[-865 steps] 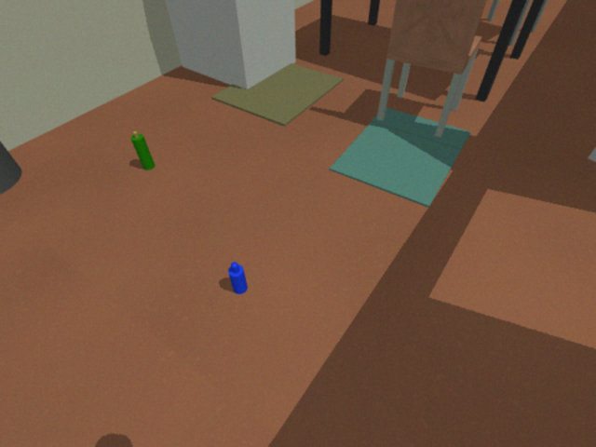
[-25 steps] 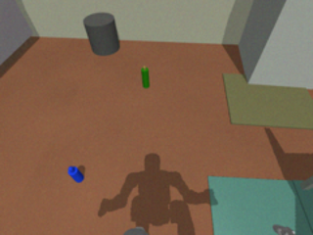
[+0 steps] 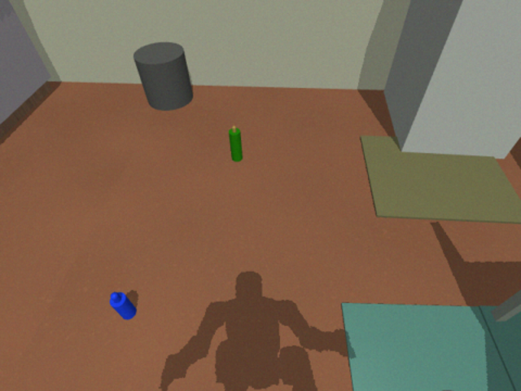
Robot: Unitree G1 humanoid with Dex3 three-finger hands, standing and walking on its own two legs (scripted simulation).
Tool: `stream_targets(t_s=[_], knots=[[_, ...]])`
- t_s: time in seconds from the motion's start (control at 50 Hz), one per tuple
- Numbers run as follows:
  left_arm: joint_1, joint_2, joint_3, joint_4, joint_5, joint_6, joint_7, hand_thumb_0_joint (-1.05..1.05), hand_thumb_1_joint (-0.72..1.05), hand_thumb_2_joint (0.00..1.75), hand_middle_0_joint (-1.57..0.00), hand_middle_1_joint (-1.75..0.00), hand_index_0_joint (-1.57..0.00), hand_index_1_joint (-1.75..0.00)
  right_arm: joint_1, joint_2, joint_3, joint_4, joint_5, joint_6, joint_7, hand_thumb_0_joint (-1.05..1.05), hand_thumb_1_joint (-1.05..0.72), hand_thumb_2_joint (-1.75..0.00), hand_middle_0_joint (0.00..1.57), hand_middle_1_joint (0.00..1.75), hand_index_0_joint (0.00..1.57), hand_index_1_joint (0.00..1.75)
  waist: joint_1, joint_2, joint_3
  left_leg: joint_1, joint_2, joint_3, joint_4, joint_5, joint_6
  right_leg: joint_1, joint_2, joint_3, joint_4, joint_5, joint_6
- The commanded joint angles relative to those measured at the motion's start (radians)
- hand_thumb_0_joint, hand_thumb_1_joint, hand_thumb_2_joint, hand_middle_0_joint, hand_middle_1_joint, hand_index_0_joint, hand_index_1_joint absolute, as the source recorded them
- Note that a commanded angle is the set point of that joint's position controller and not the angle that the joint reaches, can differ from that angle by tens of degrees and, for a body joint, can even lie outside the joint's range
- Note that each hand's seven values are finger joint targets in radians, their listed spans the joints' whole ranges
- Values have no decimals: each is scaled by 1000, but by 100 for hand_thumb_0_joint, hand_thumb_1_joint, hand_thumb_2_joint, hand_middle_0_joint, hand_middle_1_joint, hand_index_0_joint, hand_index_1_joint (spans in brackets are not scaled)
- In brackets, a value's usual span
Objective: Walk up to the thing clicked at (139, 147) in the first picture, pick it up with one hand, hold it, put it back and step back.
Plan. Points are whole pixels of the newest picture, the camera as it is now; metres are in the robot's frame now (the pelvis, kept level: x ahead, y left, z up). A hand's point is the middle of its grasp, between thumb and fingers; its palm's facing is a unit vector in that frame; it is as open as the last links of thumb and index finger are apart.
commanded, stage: walk up
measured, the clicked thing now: (235, 142) +1.47 +0.20 -0.65
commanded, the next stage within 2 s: stand in 0.74 s
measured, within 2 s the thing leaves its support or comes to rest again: neither
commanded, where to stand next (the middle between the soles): +0.06 -0.03 m, yaw -1 degrees
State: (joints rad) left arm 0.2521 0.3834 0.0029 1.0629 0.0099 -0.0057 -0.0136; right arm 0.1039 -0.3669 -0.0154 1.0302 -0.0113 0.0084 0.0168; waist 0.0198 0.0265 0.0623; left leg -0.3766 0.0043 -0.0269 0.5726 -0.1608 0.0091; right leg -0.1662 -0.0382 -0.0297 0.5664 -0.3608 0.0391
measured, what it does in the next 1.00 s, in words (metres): stands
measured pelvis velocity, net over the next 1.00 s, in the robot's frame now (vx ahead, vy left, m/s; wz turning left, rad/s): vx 0.03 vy -0.01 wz -0.01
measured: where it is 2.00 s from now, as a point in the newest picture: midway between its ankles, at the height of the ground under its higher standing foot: outside the picture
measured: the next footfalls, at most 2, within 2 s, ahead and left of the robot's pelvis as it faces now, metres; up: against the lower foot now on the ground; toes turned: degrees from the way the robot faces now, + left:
none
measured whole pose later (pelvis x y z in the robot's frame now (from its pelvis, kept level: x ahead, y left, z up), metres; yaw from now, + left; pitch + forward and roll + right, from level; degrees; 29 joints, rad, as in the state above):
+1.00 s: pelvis +0.03 -0.01 +0.02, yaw +0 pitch -1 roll +0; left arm 0.16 0.36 0.01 1.15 0.01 0.00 -0.01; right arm 0.07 -0.34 -0.01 1.16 -0.01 -0.01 0.01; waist 0.00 -0.01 0.04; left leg -0.24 0.01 -0.02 0.36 -0.10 -0.01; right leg -0.03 -0.04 -0.03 0.33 -0.28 0.03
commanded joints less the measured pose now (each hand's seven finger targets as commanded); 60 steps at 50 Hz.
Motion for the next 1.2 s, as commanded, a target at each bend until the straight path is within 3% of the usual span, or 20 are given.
stream_targets(t_s=[0.0, 0.04, 0.1, 0.24, 0.3, 0.48, 0.62, 0.72, 0.84, 1.0, 1.04, 1.18], knots=[[-97, 210, 44, -65, -4, -34, 17, 0, 90, 90, -20, -30, -20, -30, -82, -220, -48, -50, 8, -34, -8, 0, -90, -90, 20, 30, 20, 30, -25, -27, -46, 155, 93, -170, -187, -194, 36, -125, -82, 82, -198, -41, -75], [-74, 205, 42, -46, -11, -34, 18, 0, 90, 90, -20, -30, -20, -30, -91, -212, -40, -43, 8, -37, -8, 0, -90, -90, 20, 30, 20, 30, -10, -14, -60, 135, 99, -178, -203, -158, 40, -70, -74, 67, -204, 24, -70], [-104, 212, 43, -40, -12, -32, 19, 0, 90, 90, -20, -30, -20, -30, -74, -212, -39, -16, 10, -38, -11, 0, -90, -90, 20, 30, 20, 30, -17, -16, -74, 157, 93, -157, -207, -87, 27, -41, -85, 71, -214, 73, -69], [-139, 208, 42, -13, -17, -28, 26, 0, 90, 90, -20, -30, -20, -30, -77, -190, -31, 28, 15, -41, -20, 0, -90, -90, 20, 30, 20, 30, -11, -8, -144, 225, 104, -116, -160, 293, 27, 57, -103, 51, -234, 286, -54], [-168, 206, 41, -7, -18, -25, 27, 0, 90, 90, -20, -30, -20, -30, -85, -184, -29, 38, 16, -38, -22, 0, -90, -90, 20, 30, 20, 30, -12, -19, -132, 237, 103, -102, -156, 350, 24, 62, -109, 45, -248, 326, -48], [-210, 198, 41, 7, -12, -18, 24, 0, 90, 90, -20, -30, -20, -30, -112, -188, -32, 54, 11, -33, -22, 0, -90, -90, 20, 30, 20, 30, -19, -13, -116, 257, 108, -97, -207, 256, 15, 58, -104, 40, -290, 257, -44], [-207, 189, 39, 21, -5, -15, 17, 0, 90, 90, -20, -30, -20, -30, -126, -202, -33, 56, 6, -31, -20, 0, -90, -90, 20, 30, 20, 30, -23, 16, -84, 219, 109, -133, -288, 23, 8, 52, -89, 38, -311, 125, -50], [-175, 185, 46, 28, 2, -18, 17, 0, 90, 90, -20, -30, -20, -30, -112, -191, -34, 64, 6, -39, -20, 0, -90, -90, 20, 30, 20, 30, -18, -12, -129, 270, 114, -119, -265, 96, 4, 53, -101, 64, -309, 150, -52], [-161, 188, 50, 29, 1, -18, 19, 0, 90, 90, -20, -30, -20, -30, -115, -196, -38, 69, 4, -36, -21, 0, -90, -90, 20, 30, 20, 30, -21, -4, -81, 234, 112, -122, -285, 23, 4, 25, -96, 68, -312, 111, -54], [-137, 185, 53, 25, -1, -20, 23, 0, 90, 90, -20, -30, -20, -30, -98, -184, -35, 70, 8, -38, -21, 0, -90, -90, 20, 30, 20, 30, -24, -26, -98, 281, 111, -97, -235, 191, 9, 26, -99, 72, -310, 187, -52], [-123, 182, 52, 24, -1, -22, 25, 0, 90, 90, -20, -30, -20, -30, -98, -182, -34, 67, 7, -37, -22, 0, -90, -90, 20, 30, 20, 30, -21, -30, -112, 301, 114, -89, -208, 251, 17, 36, -103, 71, -310, 258, -46], [-127, 187, 57, 17, 1, -16, 26, 0, 90, 90, -20, -30, -20, -30, -100, -185, -29, 67, 8, -33, -24, 0, -90, -90, 20, 30, 20, 30, -20, -19, -82, 289, 115, -89, -228, 187, 7, 29, -98, 72, -315, 206, -48]])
